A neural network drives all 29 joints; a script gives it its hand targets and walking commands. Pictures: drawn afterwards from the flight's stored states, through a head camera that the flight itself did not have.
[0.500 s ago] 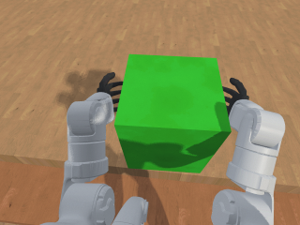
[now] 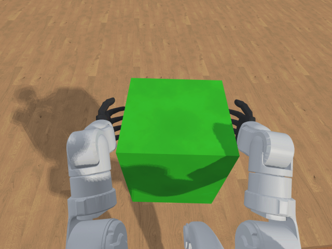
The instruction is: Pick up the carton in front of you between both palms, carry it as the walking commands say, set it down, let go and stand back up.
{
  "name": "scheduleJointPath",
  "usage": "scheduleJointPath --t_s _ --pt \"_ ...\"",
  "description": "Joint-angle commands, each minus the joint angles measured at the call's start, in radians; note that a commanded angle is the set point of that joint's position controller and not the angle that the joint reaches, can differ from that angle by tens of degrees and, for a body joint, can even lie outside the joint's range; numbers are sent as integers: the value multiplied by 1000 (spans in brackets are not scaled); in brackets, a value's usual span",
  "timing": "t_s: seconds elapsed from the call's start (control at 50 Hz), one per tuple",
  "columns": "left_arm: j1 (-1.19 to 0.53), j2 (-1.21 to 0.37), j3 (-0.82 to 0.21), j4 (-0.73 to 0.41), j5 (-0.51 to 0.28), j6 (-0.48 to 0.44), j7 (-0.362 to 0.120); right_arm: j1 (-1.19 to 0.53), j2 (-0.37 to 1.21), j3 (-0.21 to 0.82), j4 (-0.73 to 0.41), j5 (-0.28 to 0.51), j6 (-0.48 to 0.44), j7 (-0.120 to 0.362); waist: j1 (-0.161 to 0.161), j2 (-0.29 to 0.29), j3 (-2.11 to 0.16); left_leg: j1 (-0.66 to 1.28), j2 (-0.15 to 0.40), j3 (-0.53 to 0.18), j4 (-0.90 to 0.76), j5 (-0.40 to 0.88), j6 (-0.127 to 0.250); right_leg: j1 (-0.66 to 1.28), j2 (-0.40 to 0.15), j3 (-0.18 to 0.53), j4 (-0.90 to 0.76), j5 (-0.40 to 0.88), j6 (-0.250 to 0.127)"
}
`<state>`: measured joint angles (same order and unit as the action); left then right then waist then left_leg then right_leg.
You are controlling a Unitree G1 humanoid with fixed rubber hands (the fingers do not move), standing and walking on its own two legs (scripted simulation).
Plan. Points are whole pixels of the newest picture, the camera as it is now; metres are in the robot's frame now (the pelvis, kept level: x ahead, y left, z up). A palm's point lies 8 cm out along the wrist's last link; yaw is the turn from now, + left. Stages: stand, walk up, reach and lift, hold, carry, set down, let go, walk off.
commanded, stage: carry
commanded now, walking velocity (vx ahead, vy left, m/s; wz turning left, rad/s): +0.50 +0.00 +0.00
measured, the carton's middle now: (174, 145) +0.37 -0.01 +0.05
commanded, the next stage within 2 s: none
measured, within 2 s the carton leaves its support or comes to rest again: neither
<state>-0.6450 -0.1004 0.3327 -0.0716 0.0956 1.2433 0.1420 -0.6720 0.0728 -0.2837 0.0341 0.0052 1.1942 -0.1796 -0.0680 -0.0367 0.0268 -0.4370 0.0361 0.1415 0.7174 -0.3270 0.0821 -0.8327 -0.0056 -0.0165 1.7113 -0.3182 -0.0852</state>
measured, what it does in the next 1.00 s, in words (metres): climbs: right foot 0.12 m higher, then left foot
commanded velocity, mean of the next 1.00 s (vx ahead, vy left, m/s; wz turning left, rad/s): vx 0.50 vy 0.00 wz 0.00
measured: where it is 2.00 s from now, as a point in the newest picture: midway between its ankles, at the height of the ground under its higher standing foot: (155, 97)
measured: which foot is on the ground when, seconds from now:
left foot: down 0.00-0.40, up 0.42-0.86, down 0.88-1.00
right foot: up 0.00-0.30, down 0.32-0.88, up 0.90-1.00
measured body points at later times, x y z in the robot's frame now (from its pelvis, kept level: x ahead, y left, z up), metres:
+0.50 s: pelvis +0.34 -0.03 +0.09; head +0.37 -0.02 +0.54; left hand +0.69 +0.16 +0.22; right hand +0.72 -0.15 +0.22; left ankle +0.21 +0.08 -0.44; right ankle +0.41 -0.08 -0.60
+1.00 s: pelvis +0.67 +0.03 +0.13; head +0.67 +0.04 +0.58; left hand +1.04 +0.17 +0.25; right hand +1.03 -0.13 +0.26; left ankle +0.76 +0.09 -0.60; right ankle +0.52 -0.08 -0.51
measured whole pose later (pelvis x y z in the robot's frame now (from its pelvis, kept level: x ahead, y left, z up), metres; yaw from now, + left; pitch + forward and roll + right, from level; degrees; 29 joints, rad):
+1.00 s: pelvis +0.67 +0.03 +0.13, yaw -1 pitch +4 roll -1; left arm -0.70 -0.06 0.31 0.09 0.05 1.28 0.17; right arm -0.71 0.06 -0.31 0.12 -0.07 1.27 -0.16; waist -0.02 0.00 -0.08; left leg -0.46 0.01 0.18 0.51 -0.13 0.11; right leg -0.35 0.02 -0.03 1.15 -0.42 -0.01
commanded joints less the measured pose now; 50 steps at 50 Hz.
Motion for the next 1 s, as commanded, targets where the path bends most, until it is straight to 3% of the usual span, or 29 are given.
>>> scheduleJointPath --t_s 0.0,0.06,0.1,0.12,0.14,0.18,0.24,0.26,0.28,0.3,0.32,0.34,0.38,0.4,0.42,0.44,0.46,0.5,0.58,0.66,0.76,0.8,0.82,0.84,0.86,0.88,0.9,0.94,0.98 --pt "-672 -887 -755 -32 -296 -37 -55 -619 856 610 -126 257 7 160 -34 155 -501 723 285 -425 -295 274 172 -491 -22 -50 255 -136 -22" --pt "-710 -838 -758 -63 -328 -16 -59 -607 773 594 -130 232 32 159 -8 158 -399 686 260 -342 -378 136 129 -618 -54 -61 239 -171 -31" --pt "-733 -789 -734 -37 -327 2 -51 -628 719 560 -118 222 53 154 35 141 -308 488 188 -254 -475 51 105 -472 -60 -117 25 -116 -22" --pt "-755 -785 -734 -56 -339 5 -44 -640 699 552 -142 233 60 153 39 156 -307 432 172 -191 -530 108 121 -397 -48 -161 -76 -85 -12" --pt "-769 -779 -726 -50 -346 15 -37 -648 687 543 -131 234 71 149 47 202 -296 406 168 -155 -597 213 120 -300 -67 -148 -179 -82 -22" --pt "-765 -772 -702 -11 -351 33 -26 -633 645 497 -85 218 92 139 56 247 -306 395 158 -52 -626 547 115 -129 -47 -212 -370 -4 -42" --pt "-730 -760 -644 94 -348 49 -19 -621 633 452 -12 186 114 128 101 249 -402 501 154 36 -381 1473 63 195 91 -326 -665 50 -52" --pt "-738 -778 -634 98 -353 49 -24 -617 642 441 6 170 114 124 148 272 -455 556 150 23 -212 1593 24 297 127 -309 -783 50 -42" --pt "-766 -811 -637 103 -362 47 -34 -619 656 427 33 149 111 121 217 274 -527 516 136 27 58 1579 -15 494 130 -237 -959 83 -34" --pt "-785 -835 -639 104 -375 39 -49 -629 687 428 30 132 105 120 233 116 -671 284 70 -38 387 1024 -47 796 -28 108 -1125 -41 -74" --pt "-815 -861 -652 133 -397 26 -62 -624 728 434 17 121 97 123 141 -213 -710 -52 -115 -76 765 32 -80 959 -334 696 -1242 171 -239" --pt "-806 -930 -663 130 -422 8 -74 -669 756 443 -21 127 84 126 166 -205 -740 -145 -126 -280 1001 38 -41 905 -306 789 -1240 207 -309" --pt "-944 -1032 -707 -1 -493 -25 -101 -796 847 489 -97 168 59 130 149 -45 -601 -294 -68 -282 1044 33 0 804 -220 557 -1197 201 -211" --pt "-968 -1058 -732 -34 -512 -36 -109 -824 872 503 -117 173 48 128 121 -24 -562 -331 -32 -251 1048 6 -1 750 -226 490 -1236 87 -180" --pt "-1010 -1044 -748 -74 -525 -45 -109 -848 870 517 -168 186 42 123 120 -25 -565 -376 -35 -252 1058 13 -6 793 -242 446 -1212 89 -172" --pt "-952 -1038 -752 -64 -512 -48 -106 -798 861 531 -145 181 42 120 144 -18 -563 -412 -31 -224 996 -29 -2 837 -220 413 -1215 116 -172" --pt "-871 -1011 -738 -49 -486 -47 -100 -731 851 549 -123 178 38 118 159 16 -576 -459 -27 -200 938 -57 5 908 -209 396 -1215 214 -171" --pt "-819 -980 -748 -76 -457 -49 -98 -644 849 565 -117 167 25 116 150 48 -591 -502 -5 -179 788 -105 -15 995 -241 336 -1207 360 -180" --pt "-767 -873 -739 -125 -434 -30 -93 -651 809 620 -187 182 33 105 144 -34 -567 -570 34 -138 622 8 -27 1035 -235 267 -1251 445 -162" --pt "-725 -774 -704 -92 -411 7 -88 -704 747 636 -220 207 65 90 134 -84 -462 -477 41 -84 301 159 -51 938 -151 112 -1325 496 -133" --pt "-648 -702 -614 64 -347 48 -83 -665 729 568 -72 201 110 93 143 -105 -374 -219 -48 53 -145 362 -35 920 -109 -16 -1307 792 -67" --pt "-654 -715 -592 92 -331 51 -82 -663 752 543 -12 205 119 104 75 -142 -389 -32 -75 73 -252 395 -30 933 -145 -33 -1236 979 -12" --pt "-667 -725 -583 103 -324 50 -83 -670 766 534 9 211 120 109 39 -142 -440 141 -90 92 -313 426 -32 908 -133 -73 -1118 1004 25" --pt "-691 -734 -577 104 -318 50 -82 -685 787 528 19 219 118 116 27 -77 -508 367 -23 33 -301 395 -27 783 -106 -104 -936 794 64" --pt "-720 -749 -575 102 -318 51 -79 -700 788 519 23 227 113 118 28 86 -592 619 181 -267 -213 385 30 532 -71 -76 -736 416 85" --pt "-714 -775 -575 122 -312 53 -77 -687 795 507 53 222 108 116 48 283 -607 705 370 -626 -287 366 122 306 48 -37 -552 -160 94" --pt "-735 -794 -568 120 -305 51 -75 -679 830 500 73 222 98 121 39 320 -600 738 365 -736 -398 200 185 179 62 16 -413 -185 81" --pt "-758 -911 -609 105 -328 28 -81 -711 931 533 8 248 70 143 52 140 -530 581 311 -549 -437 193 103 176 -29 62 -465 -71 69" --pt "-715 -1018 -640 88 -337 -6 -96 -718 1025 578 -47 268 41 165 68 99 -526 496 276 -403 -482 176 56 228 -79 52 -575 18 77"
